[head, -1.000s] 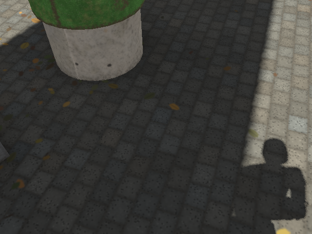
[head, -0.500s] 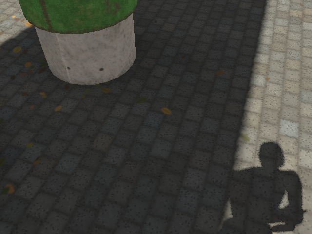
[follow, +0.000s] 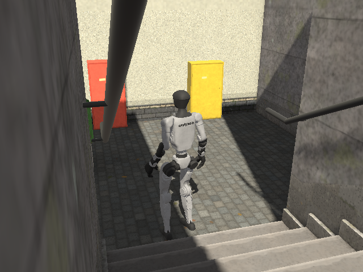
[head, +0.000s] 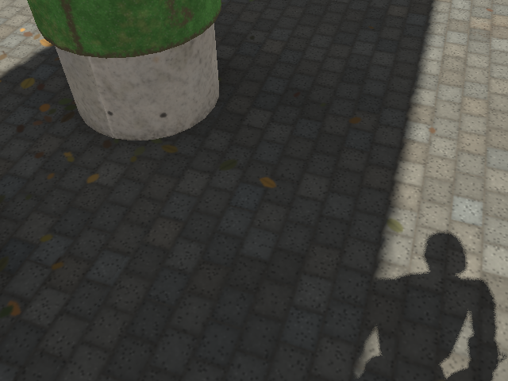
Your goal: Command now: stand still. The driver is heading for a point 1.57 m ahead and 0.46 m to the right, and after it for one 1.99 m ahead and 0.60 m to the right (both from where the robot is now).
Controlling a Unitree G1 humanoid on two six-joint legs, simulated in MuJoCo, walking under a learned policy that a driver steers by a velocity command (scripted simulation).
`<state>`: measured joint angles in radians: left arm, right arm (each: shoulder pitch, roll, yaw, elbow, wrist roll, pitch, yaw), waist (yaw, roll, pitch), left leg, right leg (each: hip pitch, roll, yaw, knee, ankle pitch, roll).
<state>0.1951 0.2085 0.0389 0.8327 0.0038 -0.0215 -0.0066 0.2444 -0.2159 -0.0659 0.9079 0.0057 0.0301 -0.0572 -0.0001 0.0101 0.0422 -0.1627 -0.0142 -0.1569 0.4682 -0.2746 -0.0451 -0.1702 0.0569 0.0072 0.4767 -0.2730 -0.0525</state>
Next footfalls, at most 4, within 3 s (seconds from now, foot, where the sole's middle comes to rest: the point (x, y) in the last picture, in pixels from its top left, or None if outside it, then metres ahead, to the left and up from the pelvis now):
0.44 left None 0.12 0.16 -0.78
0.96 right None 0.45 -0.06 -0.78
1.44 left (251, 293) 0.77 0.05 -0.78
1.90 right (362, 278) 0.82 -0.28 -0.78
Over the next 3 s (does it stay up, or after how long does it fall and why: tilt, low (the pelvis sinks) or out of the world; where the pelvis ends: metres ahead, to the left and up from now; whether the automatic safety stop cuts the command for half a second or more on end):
stays up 0.86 -0.14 0.00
